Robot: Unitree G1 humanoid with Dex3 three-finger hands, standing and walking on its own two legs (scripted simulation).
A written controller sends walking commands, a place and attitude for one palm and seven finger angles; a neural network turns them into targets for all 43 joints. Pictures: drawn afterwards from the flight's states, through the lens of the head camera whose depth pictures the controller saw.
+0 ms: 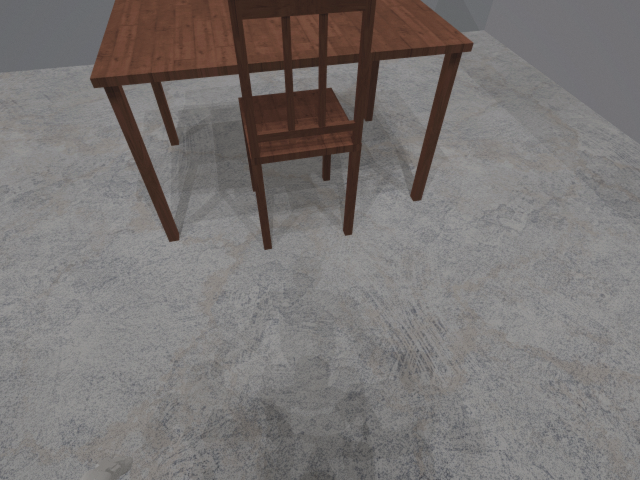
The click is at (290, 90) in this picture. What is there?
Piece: chair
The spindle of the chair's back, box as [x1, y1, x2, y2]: [281, 16, 294, 130]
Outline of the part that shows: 281,17 287,123 288,130 293,130 294,120 289,16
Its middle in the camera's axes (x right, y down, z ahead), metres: -0.10 -0.46 +1.11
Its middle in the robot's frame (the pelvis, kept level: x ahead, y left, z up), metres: +1.14 +0.14 -0.05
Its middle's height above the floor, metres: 0.72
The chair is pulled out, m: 0.00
